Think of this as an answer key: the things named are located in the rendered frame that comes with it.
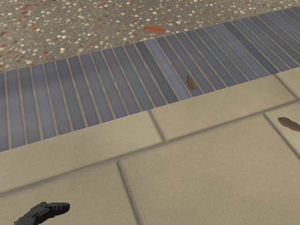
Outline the robot left hand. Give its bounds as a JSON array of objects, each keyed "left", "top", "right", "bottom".
[{"left": 14, "top": 202, "right": 70, "bottom": 225}]

